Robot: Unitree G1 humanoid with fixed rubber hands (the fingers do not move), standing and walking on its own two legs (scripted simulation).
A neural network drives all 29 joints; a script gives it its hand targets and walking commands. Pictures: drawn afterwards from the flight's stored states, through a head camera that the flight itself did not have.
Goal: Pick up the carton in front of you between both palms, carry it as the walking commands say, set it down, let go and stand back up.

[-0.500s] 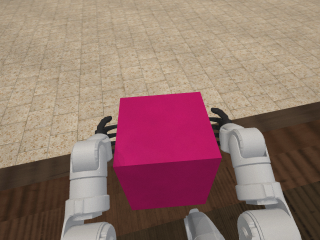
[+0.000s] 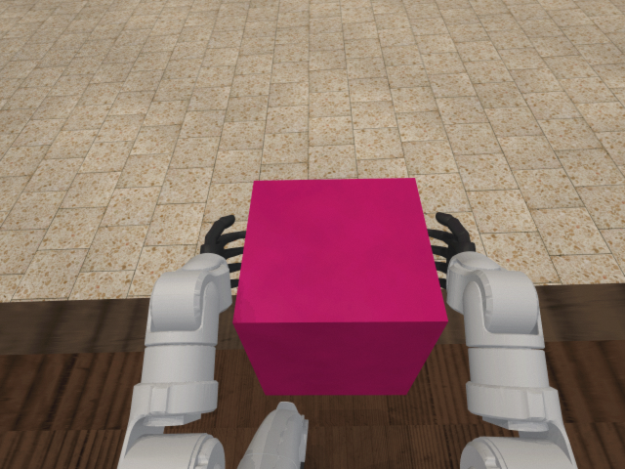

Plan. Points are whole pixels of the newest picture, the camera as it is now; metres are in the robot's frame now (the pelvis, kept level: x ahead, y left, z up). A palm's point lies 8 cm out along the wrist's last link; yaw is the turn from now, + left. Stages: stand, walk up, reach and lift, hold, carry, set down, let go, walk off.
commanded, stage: carry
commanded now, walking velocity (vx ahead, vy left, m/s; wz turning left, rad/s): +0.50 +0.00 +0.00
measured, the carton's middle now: (334, 294) +0.34 +0.03 -0.01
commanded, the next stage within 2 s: none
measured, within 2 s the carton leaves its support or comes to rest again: neither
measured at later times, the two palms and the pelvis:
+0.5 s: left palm (297, 147) +0.70 +0.13 -0.05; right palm (448, 151) +0.68 -0.17 -0.04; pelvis +0.35 +0.00 -0.14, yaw +1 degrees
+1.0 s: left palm (303, 99) +1.05 +0.17 -0.17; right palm (409, 98) +1.05 -0.14 -0.18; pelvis +0.71 -0.01 -0.28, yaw +0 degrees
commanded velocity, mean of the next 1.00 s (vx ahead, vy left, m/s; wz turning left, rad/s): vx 0.50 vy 0.00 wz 0.00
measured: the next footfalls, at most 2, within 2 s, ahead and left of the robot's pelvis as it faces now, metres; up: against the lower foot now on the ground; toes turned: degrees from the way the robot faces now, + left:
left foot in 0.14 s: +0.25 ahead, +0.07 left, -0.11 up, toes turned +0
right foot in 0.56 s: +0.56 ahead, -0.07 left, -0.22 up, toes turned -3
